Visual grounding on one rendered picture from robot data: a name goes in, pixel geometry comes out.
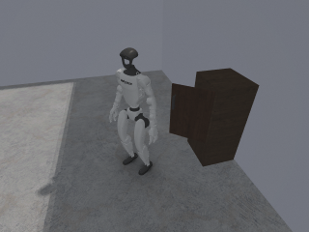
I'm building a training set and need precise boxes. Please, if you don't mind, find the left robot forearm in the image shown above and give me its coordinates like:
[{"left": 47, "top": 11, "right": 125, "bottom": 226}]
[{"left": 149, "top": 98, "right": 157, "bottom": 128}]

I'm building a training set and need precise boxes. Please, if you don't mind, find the left robot thigh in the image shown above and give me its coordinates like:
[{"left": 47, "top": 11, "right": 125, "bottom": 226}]
[{"left": 134, "top": 115, "right": 150, "bottom": 153}]

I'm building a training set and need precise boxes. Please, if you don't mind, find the handle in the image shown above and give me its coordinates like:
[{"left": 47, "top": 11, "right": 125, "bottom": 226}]
[{"left": 171, "top": 94, "right": 176, "bottom": 110}]

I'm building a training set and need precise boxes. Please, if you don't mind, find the right robot foot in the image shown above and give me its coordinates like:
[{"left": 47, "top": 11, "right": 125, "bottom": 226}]
[{"left": 123, "top": 153, "right": 138, "bottom": 165}]

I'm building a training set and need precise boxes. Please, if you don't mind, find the right robot hand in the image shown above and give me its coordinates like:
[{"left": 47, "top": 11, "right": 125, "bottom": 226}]
[{"left": 109, "top": 107, "right": 119, "bottom": 123}]

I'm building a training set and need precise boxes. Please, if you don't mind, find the cupboard door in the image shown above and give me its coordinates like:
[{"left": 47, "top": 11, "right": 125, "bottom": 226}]
[{"left": 169, "top": 83, "right": 216, "bottom": 143}]

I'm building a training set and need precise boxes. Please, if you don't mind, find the left robot hand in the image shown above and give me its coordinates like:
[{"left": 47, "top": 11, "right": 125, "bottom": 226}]
[{"left": 148, "top": 127, "right": 158, "bottom": 145}]

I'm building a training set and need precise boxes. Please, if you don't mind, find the right robot upper arm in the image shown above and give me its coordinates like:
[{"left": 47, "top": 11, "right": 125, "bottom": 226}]
[{"left": 115, "top": 68, "right": 125, "bottom": 93}]

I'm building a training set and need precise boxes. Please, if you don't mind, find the right robot forearm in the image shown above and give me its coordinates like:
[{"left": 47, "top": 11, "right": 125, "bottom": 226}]
[{"left": 113, "top": 90, "right": 124, "bottom": 109}]

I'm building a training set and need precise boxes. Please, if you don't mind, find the left robot upper arm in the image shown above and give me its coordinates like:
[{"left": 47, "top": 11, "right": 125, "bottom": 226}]
[{"left": 137, "top": 74, "right": 155, "bottom": 105}]

